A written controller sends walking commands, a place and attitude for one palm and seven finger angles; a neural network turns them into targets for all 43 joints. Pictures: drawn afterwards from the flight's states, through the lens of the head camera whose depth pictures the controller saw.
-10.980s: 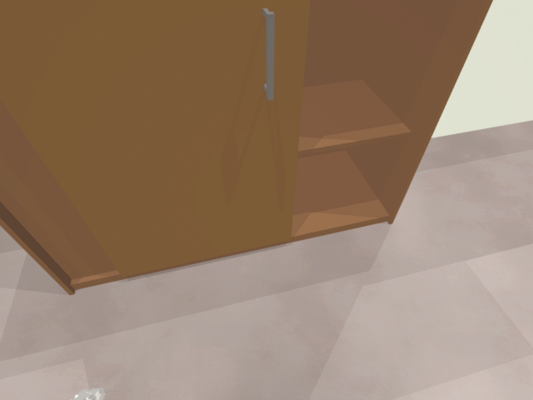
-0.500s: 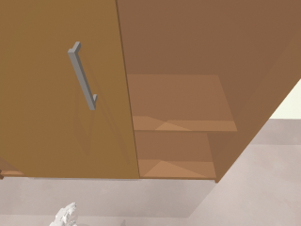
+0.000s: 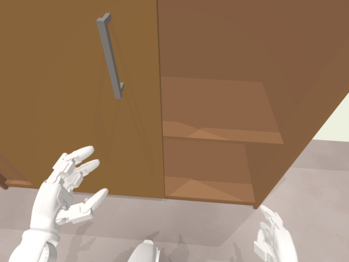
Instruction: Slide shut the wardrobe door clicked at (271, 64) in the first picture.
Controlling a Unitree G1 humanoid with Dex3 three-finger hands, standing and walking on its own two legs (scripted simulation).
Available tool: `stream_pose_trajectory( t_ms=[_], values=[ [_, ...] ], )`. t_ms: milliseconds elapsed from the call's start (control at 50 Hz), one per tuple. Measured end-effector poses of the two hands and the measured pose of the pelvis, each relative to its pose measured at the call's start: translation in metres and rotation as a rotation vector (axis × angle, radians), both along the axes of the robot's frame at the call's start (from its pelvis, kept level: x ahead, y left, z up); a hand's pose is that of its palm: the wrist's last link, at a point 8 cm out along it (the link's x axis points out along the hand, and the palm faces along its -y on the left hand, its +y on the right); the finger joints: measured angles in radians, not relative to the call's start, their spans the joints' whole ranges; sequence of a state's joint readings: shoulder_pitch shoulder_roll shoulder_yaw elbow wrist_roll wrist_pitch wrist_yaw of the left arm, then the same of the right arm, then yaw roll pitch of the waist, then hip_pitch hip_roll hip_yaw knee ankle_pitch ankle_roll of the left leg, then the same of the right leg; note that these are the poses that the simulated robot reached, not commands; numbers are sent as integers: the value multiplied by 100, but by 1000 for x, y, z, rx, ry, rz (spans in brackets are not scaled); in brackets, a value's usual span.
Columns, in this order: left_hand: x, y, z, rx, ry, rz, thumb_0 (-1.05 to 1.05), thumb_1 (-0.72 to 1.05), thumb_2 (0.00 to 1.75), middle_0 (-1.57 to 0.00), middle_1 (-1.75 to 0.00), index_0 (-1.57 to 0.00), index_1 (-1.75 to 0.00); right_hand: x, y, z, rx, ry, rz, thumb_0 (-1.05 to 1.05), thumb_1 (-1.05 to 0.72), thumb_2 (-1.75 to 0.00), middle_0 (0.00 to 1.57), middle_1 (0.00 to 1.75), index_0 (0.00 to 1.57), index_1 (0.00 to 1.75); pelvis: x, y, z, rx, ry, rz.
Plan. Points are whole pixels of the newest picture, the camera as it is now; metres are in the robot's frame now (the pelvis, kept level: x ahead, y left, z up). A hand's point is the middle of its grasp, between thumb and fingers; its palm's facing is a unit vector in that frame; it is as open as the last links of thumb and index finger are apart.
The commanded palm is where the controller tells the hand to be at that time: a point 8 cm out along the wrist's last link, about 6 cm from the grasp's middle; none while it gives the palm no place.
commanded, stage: raise the hand with hooked fingers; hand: left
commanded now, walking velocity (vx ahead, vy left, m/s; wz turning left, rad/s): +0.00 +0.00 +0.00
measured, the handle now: (113, 60) +0.52 +0.22 +0.20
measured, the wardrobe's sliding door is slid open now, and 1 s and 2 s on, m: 0.50 0.50 0.50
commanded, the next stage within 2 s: move the hooked fingers beside the handle in 1.48 s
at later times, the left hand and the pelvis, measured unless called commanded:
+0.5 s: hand (59, 157) +0.26 +0.25 +0.15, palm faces +0.05 -0.99 -0.09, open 12.7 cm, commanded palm +0.23 +0.30 +0.16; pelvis +0.02 +0.02 +0.04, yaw -1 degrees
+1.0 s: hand (26, 113) +0.29 +0.29 +0.22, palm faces +0.09 -0.99 -0.12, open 14.0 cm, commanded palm +0.26 +0.34 +0.23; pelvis +0.02 +0.02 +0.06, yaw +0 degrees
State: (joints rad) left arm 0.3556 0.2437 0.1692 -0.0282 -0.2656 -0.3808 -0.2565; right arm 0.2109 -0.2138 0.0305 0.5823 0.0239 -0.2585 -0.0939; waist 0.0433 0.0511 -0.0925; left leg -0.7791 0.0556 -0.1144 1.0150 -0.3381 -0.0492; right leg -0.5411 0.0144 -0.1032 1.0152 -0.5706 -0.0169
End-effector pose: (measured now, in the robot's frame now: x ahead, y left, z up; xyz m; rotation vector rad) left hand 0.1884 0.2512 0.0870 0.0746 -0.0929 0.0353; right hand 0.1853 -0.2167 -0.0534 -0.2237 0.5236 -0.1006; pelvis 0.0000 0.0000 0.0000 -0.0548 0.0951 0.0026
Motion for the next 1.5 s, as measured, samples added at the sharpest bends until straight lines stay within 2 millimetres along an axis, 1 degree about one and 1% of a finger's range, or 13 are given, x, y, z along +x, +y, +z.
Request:
stream_pose_trajectory(
  t_ms=[60,120,200,260,340,440,600,720,860,1060,1260,1380,1500],
  values=[
    [20,1,8,-6,42,-54,1,31,65,-24,-68,-24,-68,-22,6,-7,33,57,-23,1,-90,-90,20,30,20,30,-1,2,7,1,-8,-5],
    [32,6,16,-15,93,-56,1,24,62,-25,-72,-25,-72,-41,7,-8,58,88,-65,1,-90,-90,20,30,20,30,1,4,16,9,-14,-19],
    [38,17,28,-8,100,-15,1,15,58,-26,-78,-25,-78,-57,-1,-4,55,105,-110,1,-90,-90,21,30,20,30,4,8,24,19,-18,-34],
    [38,24,38,4,75,7,1,8,55,-26,-83,-26,-83,-61,-9,0,32,106,-124,1,-90,-90,20,30,20,30,7,12,28,22,-22,-37],
    [38,33,46,9,55,14,1,-2,51,-27,-89,-26,-89,-55,-19,9,-7,89,-125,1,-90,-90,20,30,20,30,10,16,32,23,-31,-33],
    [43,44,56,11,42,12,0,-13,46,-28,-96,-27,-96,-36,-21,25,-37,31,-109,1,-90,-90,20,30,20,30,13,19,36,22,-49,-27],
    [53,59,85,16,-1,26,0,-32,38,-29,-108,-29,-108,2,-1,47,-15,-69,-45,1,-90,-90,20,30,20,30,18,22,44,22,-81,-18],
    [60,73,103,12,1,39,0,-43,33,-30,-115,-29,-115,16,16,53,17,-87,-1,1,-90,-90,20,30,20,30,19,22,49,23,-98,-13],
    [67,85,123,26,-8,50,-1,-48,31,-30,-119,-30,-119,15,20,50,26,-53,14,1,-90,-90,20,30,20,30,20,20,53,24,-111,-6],
    [84,95,148,49,-11,44,-1,-50,30,-30,-120,-30,-120,-1,1,41,14,13,-28,1,-90,-90,20,30,20,30,23,15,57,28,-114,-3],
    [90,80,136,34,25,24,-1,-50,30,-30,-120,-30,-120,-8,-18,38,6,33,-71,1,-90,-90,20,30,20,30,28,10,58,34,-106,-13],
    [92,78,142,36,-9,40,-1,-50,30,-31,-120,-30,-120,-3,-19,39,10,26,-73,1,-90,-90,20,30,20,30,31,7,58,37,-110,-14],
    [94,77,143,33,8,36,-1,-50,30,-31,-120,-30,-120,5,-18,39,24,15,-65,1,-90,-90,20,30,20,30,33,4,58,39,-108,-12]
  ],
)
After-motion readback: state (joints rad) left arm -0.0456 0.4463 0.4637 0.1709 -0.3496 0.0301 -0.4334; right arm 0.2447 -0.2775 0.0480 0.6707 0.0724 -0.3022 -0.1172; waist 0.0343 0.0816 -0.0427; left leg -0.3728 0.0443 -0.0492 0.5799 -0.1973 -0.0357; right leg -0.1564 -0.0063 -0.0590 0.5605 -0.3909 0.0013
